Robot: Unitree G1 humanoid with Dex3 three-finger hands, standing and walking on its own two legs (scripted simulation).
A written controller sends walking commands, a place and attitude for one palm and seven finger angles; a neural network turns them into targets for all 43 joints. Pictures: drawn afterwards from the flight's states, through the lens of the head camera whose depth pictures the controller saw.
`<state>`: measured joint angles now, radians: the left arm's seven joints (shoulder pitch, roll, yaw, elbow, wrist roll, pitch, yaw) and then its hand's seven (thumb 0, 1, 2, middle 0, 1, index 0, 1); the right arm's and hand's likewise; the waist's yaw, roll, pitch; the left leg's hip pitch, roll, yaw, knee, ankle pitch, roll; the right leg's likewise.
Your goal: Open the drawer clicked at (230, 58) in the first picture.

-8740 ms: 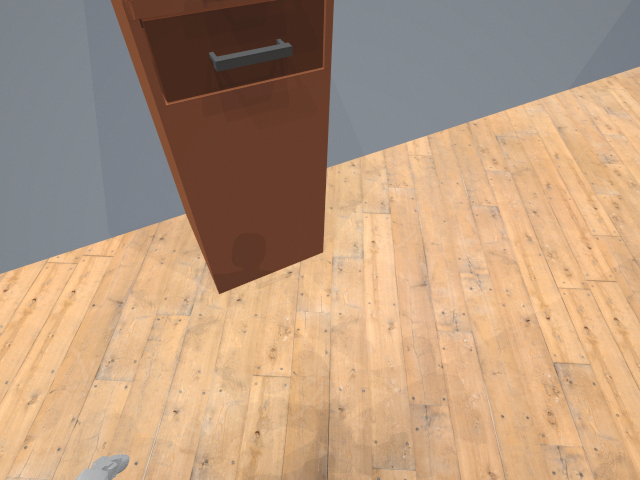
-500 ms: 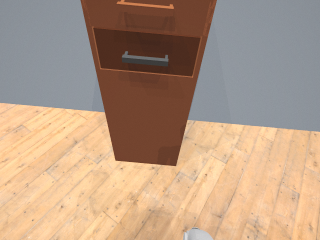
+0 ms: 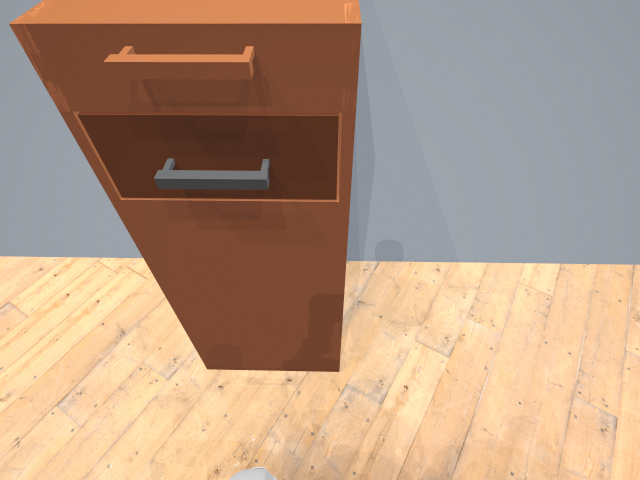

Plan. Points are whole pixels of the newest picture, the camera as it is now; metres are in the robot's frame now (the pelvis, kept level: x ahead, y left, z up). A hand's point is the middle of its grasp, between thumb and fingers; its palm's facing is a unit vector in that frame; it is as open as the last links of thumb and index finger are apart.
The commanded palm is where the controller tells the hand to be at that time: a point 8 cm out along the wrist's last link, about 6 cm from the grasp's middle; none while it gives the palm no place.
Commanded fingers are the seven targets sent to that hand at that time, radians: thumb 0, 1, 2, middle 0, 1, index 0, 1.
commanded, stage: come to a stop and stand still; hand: left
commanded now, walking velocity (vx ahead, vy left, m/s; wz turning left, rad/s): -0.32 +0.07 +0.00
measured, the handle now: (215, 172) +0.54 +0.19 +0.08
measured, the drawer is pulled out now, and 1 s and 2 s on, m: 0.00 0.00 0.00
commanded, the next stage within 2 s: look again from close up in 1.16 s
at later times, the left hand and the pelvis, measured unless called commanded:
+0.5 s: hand out of the picture +0.04 +0.18 -0.18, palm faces +0.01 -0.95 -0.32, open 7.4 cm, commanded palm none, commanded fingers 0.00 0.90 0.90 -0.20 -0.30 -0.20 -0.30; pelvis -0.01 -0.03 -0.02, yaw -3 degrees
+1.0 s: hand out of the picture -0.04 +0.11 -0.17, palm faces +0.01 -0.97 -0.23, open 7.3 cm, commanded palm none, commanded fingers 0.00 0.90 0.90 -0.20 -0.30 -0.20 -0.30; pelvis -0.05 -0.07 -0.01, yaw -1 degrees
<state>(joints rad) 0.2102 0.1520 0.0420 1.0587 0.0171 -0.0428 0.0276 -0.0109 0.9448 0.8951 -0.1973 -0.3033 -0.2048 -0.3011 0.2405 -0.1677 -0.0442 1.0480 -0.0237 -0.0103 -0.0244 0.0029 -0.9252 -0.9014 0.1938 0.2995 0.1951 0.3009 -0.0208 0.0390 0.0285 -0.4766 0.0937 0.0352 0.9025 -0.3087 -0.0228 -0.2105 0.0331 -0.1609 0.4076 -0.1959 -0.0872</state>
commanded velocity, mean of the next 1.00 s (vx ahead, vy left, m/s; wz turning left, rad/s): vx -0.07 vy -0.01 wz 0.00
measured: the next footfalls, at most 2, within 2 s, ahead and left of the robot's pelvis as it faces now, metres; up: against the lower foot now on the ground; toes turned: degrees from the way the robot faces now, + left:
left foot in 0.12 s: +0.11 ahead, +0.13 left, +0.00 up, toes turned +3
right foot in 0.46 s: +0.02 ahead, -0.14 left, +0.00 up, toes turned -5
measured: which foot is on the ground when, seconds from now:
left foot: up 0.00-0.10, down 0.12-0.46, up 0.48-0.68, down 0.70-1.00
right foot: down 0.00-0.18, up 0.20-0.44, down 0.46-1.00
